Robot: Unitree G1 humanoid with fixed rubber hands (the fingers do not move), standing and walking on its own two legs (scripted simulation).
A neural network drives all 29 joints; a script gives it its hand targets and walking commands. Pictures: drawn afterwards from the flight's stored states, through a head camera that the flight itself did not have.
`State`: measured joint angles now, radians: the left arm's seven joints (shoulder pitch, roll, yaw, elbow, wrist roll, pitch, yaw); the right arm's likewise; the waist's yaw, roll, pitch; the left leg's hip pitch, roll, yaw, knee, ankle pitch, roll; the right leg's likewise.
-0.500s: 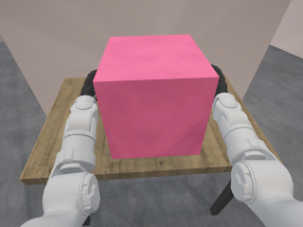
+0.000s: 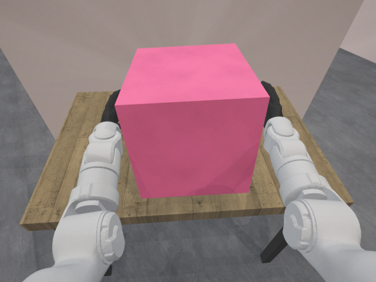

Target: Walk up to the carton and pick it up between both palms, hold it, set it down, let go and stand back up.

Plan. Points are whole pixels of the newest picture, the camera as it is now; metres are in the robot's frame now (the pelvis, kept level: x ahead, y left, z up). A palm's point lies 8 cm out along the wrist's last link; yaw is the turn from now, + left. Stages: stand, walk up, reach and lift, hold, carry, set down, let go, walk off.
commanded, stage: set down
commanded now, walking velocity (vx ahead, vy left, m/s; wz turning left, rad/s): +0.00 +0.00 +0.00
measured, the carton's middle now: (190, 117) +0.48 +0.01 +0.10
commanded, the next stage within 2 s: none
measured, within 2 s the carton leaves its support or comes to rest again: neither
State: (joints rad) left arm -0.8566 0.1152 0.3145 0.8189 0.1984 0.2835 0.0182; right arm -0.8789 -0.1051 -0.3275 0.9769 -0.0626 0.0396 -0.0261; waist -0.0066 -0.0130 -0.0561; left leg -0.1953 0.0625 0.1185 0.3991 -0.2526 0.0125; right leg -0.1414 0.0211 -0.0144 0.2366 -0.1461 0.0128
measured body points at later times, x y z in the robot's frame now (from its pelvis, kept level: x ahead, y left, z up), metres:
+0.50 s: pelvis +0.01 +0.00 +0.00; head +0.03 +0.02 +0.45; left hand +0.45 +0.18 +0.11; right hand +0.45 -0.17 +0.13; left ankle -0.03 +0.10 -0.75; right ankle -0.02 -0.13 -0.75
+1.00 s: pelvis +0.02 -0.01 +0.00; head +0.04 +0.01 +0.45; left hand +0.45 +0.18 +0.09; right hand +0.45 -0.17 +0.12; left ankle -0.03 +0.10 -0.75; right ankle -0.02 -0.13 -0.75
